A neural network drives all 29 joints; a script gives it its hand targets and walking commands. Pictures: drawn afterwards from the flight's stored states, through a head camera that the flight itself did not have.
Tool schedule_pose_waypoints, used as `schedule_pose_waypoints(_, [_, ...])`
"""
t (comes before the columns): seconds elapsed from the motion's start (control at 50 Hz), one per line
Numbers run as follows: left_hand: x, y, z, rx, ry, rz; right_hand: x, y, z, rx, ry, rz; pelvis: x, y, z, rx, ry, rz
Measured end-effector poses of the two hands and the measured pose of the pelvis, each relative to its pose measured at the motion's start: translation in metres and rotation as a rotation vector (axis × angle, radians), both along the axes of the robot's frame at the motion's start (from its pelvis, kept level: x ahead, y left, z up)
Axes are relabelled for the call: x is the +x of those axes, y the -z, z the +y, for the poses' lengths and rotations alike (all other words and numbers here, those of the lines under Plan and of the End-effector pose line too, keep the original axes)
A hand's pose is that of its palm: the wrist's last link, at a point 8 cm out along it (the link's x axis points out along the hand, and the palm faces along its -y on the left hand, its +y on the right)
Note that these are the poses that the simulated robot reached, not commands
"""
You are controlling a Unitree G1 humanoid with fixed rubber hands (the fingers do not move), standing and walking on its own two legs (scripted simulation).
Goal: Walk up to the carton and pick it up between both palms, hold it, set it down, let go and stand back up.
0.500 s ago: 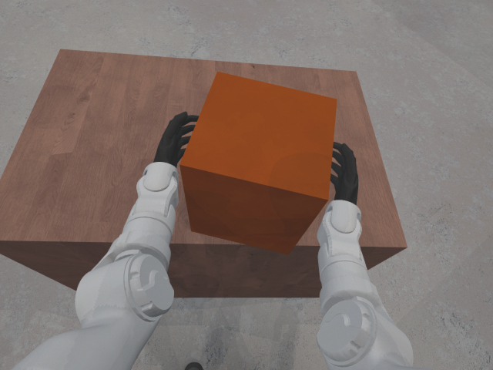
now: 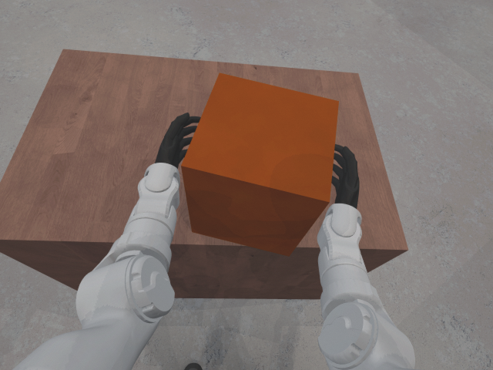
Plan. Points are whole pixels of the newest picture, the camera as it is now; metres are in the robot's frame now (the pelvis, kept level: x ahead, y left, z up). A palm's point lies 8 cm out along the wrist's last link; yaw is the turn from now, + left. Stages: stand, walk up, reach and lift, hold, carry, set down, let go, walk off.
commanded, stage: reach and lift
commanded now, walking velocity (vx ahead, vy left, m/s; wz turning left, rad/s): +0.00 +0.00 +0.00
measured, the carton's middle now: (257, 173) +0.45 -0.01 -0.02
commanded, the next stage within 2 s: none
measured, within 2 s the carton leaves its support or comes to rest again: leaves its support in 0.58 s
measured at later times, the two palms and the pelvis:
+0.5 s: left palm (167, 174) +0.41 +0.14 +0.03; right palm (347, 208) +0.36 -0.15 +0.04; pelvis -0.01 +0.00 +0.00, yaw +0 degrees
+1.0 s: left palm (159, 173) +0.39 +0.15 +0.07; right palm (359, 203) +0.35 -0.15 +0.08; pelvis -0.02 +0.00 +0.01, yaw +0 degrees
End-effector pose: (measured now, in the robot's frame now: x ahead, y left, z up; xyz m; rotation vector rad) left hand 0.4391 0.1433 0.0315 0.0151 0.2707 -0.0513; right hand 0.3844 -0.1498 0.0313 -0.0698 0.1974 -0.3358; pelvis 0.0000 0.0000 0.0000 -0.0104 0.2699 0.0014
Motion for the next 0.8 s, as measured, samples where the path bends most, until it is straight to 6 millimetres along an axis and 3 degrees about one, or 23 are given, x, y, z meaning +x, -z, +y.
schedule_pose_waypoints(0.3, [-0.01, -0.001, 0.002, -0.011, 0.007, -0.034, -0.011, -0.003, 0.001, -0.024, -0.012, -0.04, -0.006, 0.0, 0.004, -0.007, -0.011, 0.011])
schedule_pose_waypoints(0.6, [-0.04, -0.002, 0.002, -0.003, -0.028, -0.016, -0.029, -0.008, 0.0, -0.002, -0.039, -0.023, -0.016, -0.002, 0.002, -0.009, -0.007, -0.036])
schedule_pose_waypoints(0.8, [-0.05, -0.018, 0.005, -0.004, -0.047, -0.034, -0.033, -0.025, 0.002, 0.006, -0.06, -0.045, -0.02, -0.003, -0.003, -0.004, -0.003, -0.083])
